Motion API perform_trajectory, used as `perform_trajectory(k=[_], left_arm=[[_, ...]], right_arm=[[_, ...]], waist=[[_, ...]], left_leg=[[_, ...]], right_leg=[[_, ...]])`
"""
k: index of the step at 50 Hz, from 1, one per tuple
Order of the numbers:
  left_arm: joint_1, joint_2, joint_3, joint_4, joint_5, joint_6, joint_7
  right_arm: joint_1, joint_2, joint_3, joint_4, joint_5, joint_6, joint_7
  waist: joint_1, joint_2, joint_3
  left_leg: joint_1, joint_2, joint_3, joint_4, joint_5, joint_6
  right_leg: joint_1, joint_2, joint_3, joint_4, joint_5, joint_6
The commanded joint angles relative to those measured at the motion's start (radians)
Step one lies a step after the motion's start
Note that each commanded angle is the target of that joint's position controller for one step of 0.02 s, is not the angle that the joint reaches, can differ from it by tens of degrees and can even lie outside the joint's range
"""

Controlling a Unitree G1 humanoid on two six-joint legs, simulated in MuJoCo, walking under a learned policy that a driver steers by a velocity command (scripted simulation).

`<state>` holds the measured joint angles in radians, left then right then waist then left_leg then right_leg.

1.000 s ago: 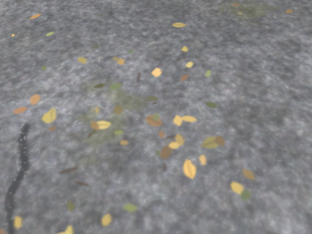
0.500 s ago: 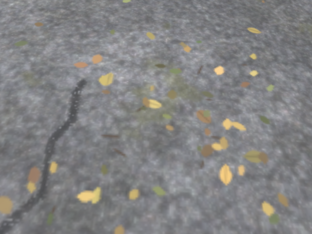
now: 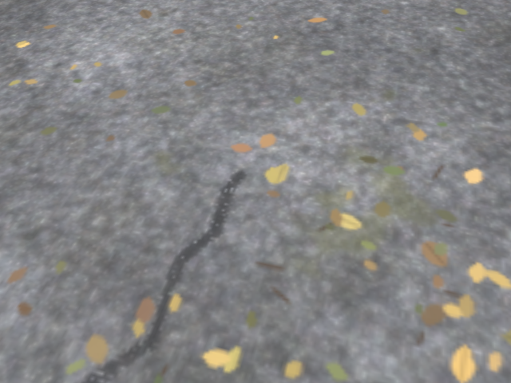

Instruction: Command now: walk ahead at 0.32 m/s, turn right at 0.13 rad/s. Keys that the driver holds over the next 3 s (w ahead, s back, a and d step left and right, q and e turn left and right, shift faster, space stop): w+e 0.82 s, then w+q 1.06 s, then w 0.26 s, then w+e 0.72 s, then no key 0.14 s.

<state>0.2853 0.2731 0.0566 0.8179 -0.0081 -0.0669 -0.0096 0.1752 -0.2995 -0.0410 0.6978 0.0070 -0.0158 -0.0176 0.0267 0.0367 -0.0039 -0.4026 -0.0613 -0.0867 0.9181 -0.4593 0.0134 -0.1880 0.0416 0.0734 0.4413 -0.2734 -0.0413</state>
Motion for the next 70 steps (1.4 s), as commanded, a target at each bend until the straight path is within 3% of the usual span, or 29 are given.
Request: perform_trajectory(k=[1, 6, 9, 12, 13, 14, 15, 16, 19, 26, 32, 34, 36, 37, 38, 39, 40, 41, 44, 52, 58, 61, 63, 64, 65, 66, 67, 68, 70], left_arm=[[0.018, 0.169, 0.032, -0.057, -0.013, -0.014, 0.017], [0.073, 0.19, 0.042, -0.064, -0.018, 0.009, 0.034], [0.088, 0.202, 0.047, -0.075, -0.024, 0.02, 0.032], [0.058, 0.146, 0.032, -0.095, -0.019, 0.02, 0.029], [0.035, 0.075, 0.01, -0.117, -0.003, 0.014, 0.025], [0.086, 0.015, -0.008, -0.177, -0.026, 0.001, 0.033], [0.108, 0.113, 0.015, -0.157, -0.046, 0.0, 0.036], [0.064, 0.156, 0.029, -0.149, -0.044, 0.004, 0.031], [0.011, 0.116, 0.029, -0.146, -0.026, 0.013, 0.016], [-0.131, 0.053, -0.001, -0.232, -0.015, 0.02, -0.019], [-0.281, 0.07, -0.002, -0.304, -0.018, 0.014, -0.056], [-0.232, 0.114, 0.02, -0.307, -0.013, 0.022, -0.058], [0.04, 0.202, 0.074, -0.247, -0.019, 0.036, -0.041], [0.158, 0.274, 0.095, -0.221, -0.026, 0.052, -0.017], [0.092, 0.35, 0.095, -0.261, -0.024, 0.039, -0.019], [0.11, 0.259, 0.074, -0.273, -0.015, 0.025, -0.026], [0.08, 0.221, 0.061, -0.256, -0.008, 0.013, -0.027], [0.02, 0.202, 0.054, -0.255, -0.01, 0.005, -0.028], [-0.091, 0.128, 0.027, -0.258, 0.017, -0.008, -0.019], [-0.027, 0.152, 0.021, -0.151, 0.017, -0.032, -0.002], [0.049, 0.179, 0.031, -0.079, 0.008, -0.015, 0.001], [0.039, 0.197, 0.038, -0.07, 0.002, 0.008, 0.013], [0.017, 0.221, 0.043, -0.081, 0.005, 0.025, 0.027], [0.005, 0.212, 0.037, -0.09, 0.004, 0.03, 0.037], [0.069, 0.155, 0.014, -0.132, 0.021, 0.011, 0.04], [0.103, 0.078, -0.016, -0.138, 0.035, -0.018, 0.021], [0.032, 0.169, 0.003, -0.153, 0.002, -0.05, -0.002], [-0.052, 0.174, 0.001, -0.185, -0.027, -0.066, -0.011], [-0.097, 0.169, 0.005, -0.199, 0.011, -0.07, -0.003]], right_arm=[[-0.124, -0.117, -0.042, -0.096, -0.009, -0.062, 0.012], [-0.199, -0.03, -0.017, -0.113, 0.004, -0.094, 0.036], [-0.174, -0.072, -0.033, -0.11, 0.022, -0.099, 0.038], [-0.003, -0.125, -0.061, -0.07, 0.024, -0.102, 0.019], [0.159, -0.181, -0.078, -0.049, 0.011, -0.1, 0.006], [0.241, -0.28, -0.1, -0.021, -0.015, -0.086, 0.014], [0.2, -0.206, -0.084, -0.018, -0.017, -0.087, 0.023], [0.158, -0.135, -0.064, -0.023, -0.008, -0.088, 0.022], [0.083, -0.068, -0.044, -0.013, -0.019, -0.087, 0.019], [0.075, -0.121, -0.06, 0.027, -0.008, -0.095, 0.014], [0.139, -0.182, -0.073, 0.072, 0.015, -0.074, 0.009], [0.148, -0.217, -0.082, 0.073, 0.018, -0.058, 0.002], [0.144, -0.216, -0.076, 0.062, 0.02, -0.046, -0.007], [0.192, -0.136, -0.048, 0.041, -0.014, -0.052, -0.006], [0.254, -0.051, -0.013, -0.021, -0.021, -0.08, 0.007], [0.141, -0.167, -0.037, -0.033, 0.011, -0.112, 0.022], [0.068, -0.171, -0.036, -0.063, 0.039, -0.124, 0.028], [0.058, -0.151, -0.029, -0.061, 0.023, -0.128, 0.02], [0.139, -0.141, -0.031, -0.006, -0.001, -0.093, 0.018], [-0.023, -0.066, -0.007, -0.026, 0.006, -0.07, 0.028], [-0.157, -0.053, 0.0, -0.089, 0.017, -0.079, 0.067], [-0.147, -0.061, -0.004, -0.116, 0.011, -0.078, 0.087], [-0.009, -0.117, -0.034, -0.099, 0.007, -0.069, 0.082], [0.136, -0.166, -0.061, -0.072, 0.01, -0.066, 0.072], [0.272, -0.278, -0.095, -0.06, 0.004, -0.058, 0.057], [0.272, -0.261, -0.088, -0.067, 0.02, -0.06, 0.055], [0.281, -0.185, -0.064, -0.069, 0.016, -0.057, 0.052], [0.236, -0.161, -0.058, -0.075, 0.01, -0.055, 0.047], [0.125, -0.128, -0.047, -0.096, 0.002, -0.054, 0.043]], waist=[[0.024, -0.169, 0.087], [0.05, -0.197, 0.046], [0.025, -0.202, 0.034], [-0.082, -0.178, -0.023], [-0.156, -0.071, -0.137], [-0.133, 0.243, -0.232], [-0.109, 0.21, -0.133], [-0.105, 0.146, -0.024], [-0.067, 0.078, 0.056], [-0.068, 0.033, 0.086], [-0.087, 0.016, 0.1], [-0.038, 0.053, 0.029], [0.117, 0.036, -0.123], [0.128, -0.128, -0.213], [0.019, -0.323, -0.367], [0.103, -0.168, -0.388], [0.087, -0.134, -0.226], [0.032, -0.03, -0.116], [-0.052, -0.071, -0.067], [0.017, -0.079, 0.042], [0.076, -0.063, 0.098], [0.046, -0.085, 0.064], [-0.038, -0.118, -0.05], [-0.121, -0.096, -0.134], [-0.14, 0.054, -0.274], [-0.101, 0.22, -0.389], [-0.151, 0.12, -0.366], [-0.147, 0.056, -0.232], [-0.07, -0.053, -0.07]], left_leg=[[-0.311, 0.088, 0.005, 0.004, 0.121, -0.026], [-0.066, 0.023, 0.078, -0.321, 0.22, -0.068], [0.081, 0.016, 0.06, -0.428, 0.293, -0.066], [0.384, 0.069, 0.034, -0.522, 0.323, -0.013], [0.596, 0.231, -0.123, -0.536, 0.228, 0.046], [0.737, 0.452, -0.535, -0.653, -0.106, 0.182], [0.648, 0.479, -0.63, -0.7, -0.237, 0.215], [0.569, 0.436, -0.493, -0.696, -0.148, 0.191], [0.425, 0.328, -0.195, -0.73, 0.228, 0.148], [0.348, 0.301, 0.079, -0.79, 0.509, 0.164], [0.432, 0.326, 0.212, -0.728, 0.72, 0.114], [0.485, 0.327, 0.251, -0.573, 1.074, 0.093], [0.353, 0.287, 0.289, -0.194, 1.144, 0.049], [0.082, 0.226, 0.282, 0.135, 0.551, 0.009], [-0.274, 0.011, 0.126, 0.486, -0.143, -0.038], [-0.366, 0.059, -0.046, 0.531, -0.088, -0.021], [-0.41, 0.095, -0.023, 0.48, 0.0, -0.006], [-0.372, 0.14, -0.016, 0.382, 0.075, -0.006], [-0.193, 0.212, 0.005, 0.252, 0.168, -0.03], [-0.223, 0.194, 0.049, -0.151, 0.593, -0.05], [-0.319, 0.142, 0.054, -0.331, 0.55, 0.003], [-0.29, 0.097, 0.105, -0.358, 0.391, 0.048], [-0.079, 0.019, 0.17, -0.352, 0.311, 0.091], [0.154, 0.004, 0.152, -0.396, 0.381, 0.13], [0.553, 0.226, -0.199, -0.376, 0.407, 0.26], [0.801, 0.4, -0.683, -0.519, 0.316, 0.41], [0.812, 0.382, -0.656, -0.571, 0.2, 0.366], [0.692, 0.348, -0.515, -0.585, 0.206, 0.325], [0.418, 0.276, -0.354, -0.631, 0.398, 0.287]], right_leg=[[0.169, -0.255, 0.399, -0.295, -0.177, -0.17], [0.062, -0.172, 0.26, -0.253, 0.032, -0.158], [-0.001, -0.197, 0.319, -0.224, 0.021, -0.152], [-0.128, -0.141, 0.304, -0.074, 0.046, -0.08], [-0.239, -0.073, 0.216, 0.194, -0.033, -0.031], [-0.478, 0.03, 0.084, 0.488, -0.295, 0.009], [-0.582, -0.045, 0.09, 0.667, -0.294, 0.02], [-0.622, -0.08, 0.089, 0.729, -0.202, 0.016], [-0.576, -0.141, 0.063, 0.714, -0.035, 0.026], [-0.553, -0.154, -0.007, 0.446, 0.197, 0.062], [-0.442, -0.101, -0.11, 0.204, 0.241, -0.011], [-0.321, -0.029, -0.166, 0.196, 0.145, -0.058], [0.078, 0.041, -0.17, 0.138, 0.166, -0.127], [0.382, -0.122, 0.087, 0.142, 0.177, -0.183], [0.621, -0.371, 0.727, -0.038, -0.07, -0.397], [0.602, -0.371, 0.762, -0.14, -0.172, -0.358], [0.474, -0.336, 0.614, -0.155, -0.132, -0.312], [0.301, -0.29, 0.495, -0.158, -0.001, -0.28], [0.051, -0.236, 0.29, -0.201, 0.302, -0.255], [0.009, -0.172, -0.007, -0.297, 0.329, -0.172], [0.239, -0.264, -0.048, -0.267, 0.374, -0.156], [0.334, -0.286, -0.077, -0.154, 0.668, -0.126], [0.329, -0.262, -0.119, 0.065, 1.027, -0.093], [0.224, -0.228, -0.159, 0.273, 1.016, -0.057], [-0.129, -0.145, -0.189, 0.639, 0.669, 0.003], [-0.449, 0.064, -0.069, 0.929, -0.252, 0.057], [-0.568, -0.003, 0.07, 0.985, -0.248, 0.036], [-0.606, -0.051, 0.054, 0.942, -0.181, 0.024], [-0.539, -0.12, 0.029, 0.744, -0.088, 0.031]])
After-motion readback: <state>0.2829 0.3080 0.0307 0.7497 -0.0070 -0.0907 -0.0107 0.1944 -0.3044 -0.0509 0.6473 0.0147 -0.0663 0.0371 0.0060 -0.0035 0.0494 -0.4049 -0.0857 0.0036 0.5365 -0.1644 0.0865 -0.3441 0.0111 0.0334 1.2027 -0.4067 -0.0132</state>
